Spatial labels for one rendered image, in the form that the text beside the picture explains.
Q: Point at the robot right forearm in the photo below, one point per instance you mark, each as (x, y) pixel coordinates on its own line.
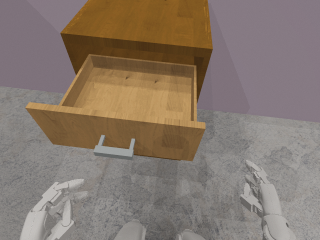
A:
(276, 227)

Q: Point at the handle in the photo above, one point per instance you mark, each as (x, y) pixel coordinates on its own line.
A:
(114, 152)

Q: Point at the robot right shin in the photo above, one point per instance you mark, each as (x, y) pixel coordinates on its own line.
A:
(187, 230)

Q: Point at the cabinet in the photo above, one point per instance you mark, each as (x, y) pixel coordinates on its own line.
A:
(171, 31)

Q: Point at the left robot hand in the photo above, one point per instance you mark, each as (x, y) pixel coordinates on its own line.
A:
(40, 222)

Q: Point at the robot left thigh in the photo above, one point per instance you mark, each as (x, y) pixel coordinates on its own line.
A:
(131, 231)

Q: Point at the drawer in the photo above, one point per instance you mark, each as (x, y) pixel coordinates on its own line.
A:
(153, 102)

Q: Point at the right robot hand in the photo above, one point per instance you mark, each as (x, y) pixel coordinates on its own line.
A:
(265, 200)

